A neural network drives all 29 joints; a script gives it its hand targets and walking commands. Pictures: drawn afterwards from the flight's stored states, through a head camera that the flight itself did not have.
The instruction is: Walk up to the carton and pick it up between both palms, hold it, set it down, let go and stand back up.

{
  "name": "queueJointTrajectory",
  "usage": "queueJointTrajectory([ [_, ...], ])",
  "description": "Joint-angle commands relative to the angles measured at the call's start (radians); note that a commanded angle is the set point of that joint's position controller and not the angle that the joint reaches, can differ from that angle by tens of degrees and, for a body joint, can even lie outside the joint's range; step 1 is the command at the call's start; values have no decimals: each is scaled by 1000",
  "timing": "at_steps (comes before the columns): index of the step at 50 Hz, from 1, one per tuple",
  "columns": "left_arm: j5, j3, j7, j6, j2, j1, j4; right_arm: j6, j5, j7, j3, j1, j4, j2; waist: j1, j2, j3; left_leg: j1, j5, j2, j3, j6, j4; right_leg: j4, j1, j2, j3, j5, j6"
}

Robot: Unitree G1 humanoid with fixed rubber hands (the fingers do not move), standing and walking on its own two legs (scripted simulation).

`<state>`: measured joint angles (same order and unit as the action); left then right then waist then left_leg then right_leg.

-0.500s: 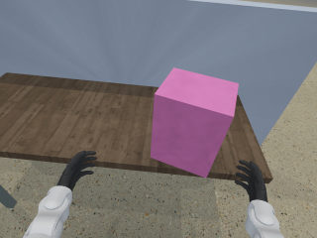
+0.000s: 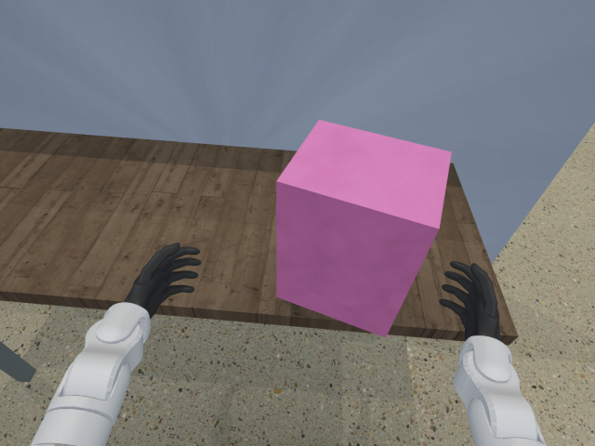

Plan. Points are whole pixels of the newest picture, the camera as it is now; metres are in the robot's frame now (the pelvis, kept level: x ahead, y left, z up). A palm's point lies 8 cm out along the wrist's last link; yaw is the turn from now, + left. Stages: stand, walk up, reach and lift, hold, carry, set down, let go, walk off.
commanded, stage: reach and lift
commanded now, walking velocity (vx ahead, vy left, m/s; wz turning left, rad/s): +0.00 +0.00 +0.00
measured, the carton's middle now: (353, 233) +0.46 -0.06 +0.02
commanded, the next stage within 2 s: none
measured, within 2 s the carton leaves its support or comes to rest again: neither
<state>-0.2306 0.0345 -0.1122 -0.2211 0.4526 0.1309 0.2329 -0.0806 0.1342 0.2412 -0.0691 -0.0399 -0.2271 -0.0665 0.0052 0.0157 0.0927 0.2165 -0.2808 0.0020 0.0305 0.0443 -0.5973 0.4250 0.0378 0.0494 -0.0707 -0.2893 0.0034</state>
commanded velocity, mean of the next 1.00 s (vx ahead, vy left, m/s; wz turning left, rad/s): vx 0.00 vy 0.00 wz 0.00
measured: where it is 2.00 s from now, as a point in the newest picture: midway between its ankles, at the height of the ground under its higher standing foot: outside the picture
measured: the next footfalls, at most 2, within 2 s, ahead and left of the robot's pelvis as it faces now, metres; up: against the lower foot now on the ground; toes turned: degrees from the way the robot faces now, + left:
none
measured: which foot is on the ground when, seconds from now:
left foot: down 0.00-1.00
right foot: down 0.00-1.00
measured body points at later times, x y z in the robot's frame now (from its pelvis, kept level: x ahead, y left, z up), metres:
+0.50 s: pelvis -0.01 +0.00 +0.00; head -0.02 +0.03 +0.45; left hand +0.37 +0.22 +0.12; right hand +0.34 -0.19 +0.12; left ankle +0.03 +0.08 -0.73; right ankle -0.03 -0.11 -0.73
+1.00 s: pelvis -0.01 +0.00 +0.00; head -0.01 +0.03 +0.45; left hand +0.43 +0.20 +0.17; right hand +0.38 -0.21 +0.16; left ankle +0.03 +0.08 -0.73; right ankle -0.03 -0.11 -0.73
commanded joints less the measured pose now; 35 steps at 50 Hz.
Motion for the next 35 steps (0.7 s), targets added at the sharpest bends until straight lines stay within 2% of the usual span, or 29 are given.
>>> queueJointTrajectory([
  [1, -92, -50, 6, 15, 160, 494, -292, -14, 71, 26, -38, -332, 275, -154, 116, -156, -332, -327, 421, -53, 3, -93, 186, -106, 178, -45, 70, 331, 7],
  [5, -101, -54, 7, -13, 160, 570, -211, -49, 68, 27, -64, -418, 244, -165, 131, -138, -338, -296, 374, -53, 0, -82, 199, -105, 163, -47, 73, 333, 3],
  [9, -86, -73, 1, -56, 156, 627, -105, -94, 63, 32, -96, -493, 170, -181, 144, -121, -334, -269, 345, -50, -7, -72, 212, -113, 138, -47, 71, 332, 3],
  [15, -55, -88, -8, -95, 157, 753, 48, -167, 34, 38, -134, -633, 26, -196, 168, -103, -299, -206, 224, -49, -10, -59, 241, -121, 126, -50, 70, 280, -3],
  [21, -54, -74, 6, -64, 163, 878, 63, -182, 25, 27, -144, -758, -26, -201, 183, -113, -383, -216, 226, -50, 3, -61, 237, -112, 138, -48, 64, 299, -8],
  [27, -54, -60, 21, -58, 160, 990, 152, -182, 18, 17, -163, -879, -91, -224, 199, -118, -416, -219, 190, -54, 15, -61, 237, -116, 180, -42, 55, 278, -3],
  [35, -52, -45, 36, -66, 160, 1124, 265, -187, 25, 10, -166, -1013, -185, -250, 221, -115, -462, -231, 213, -52, 24, -61, 226, -114, 205, -35, 41, 311, -6],
])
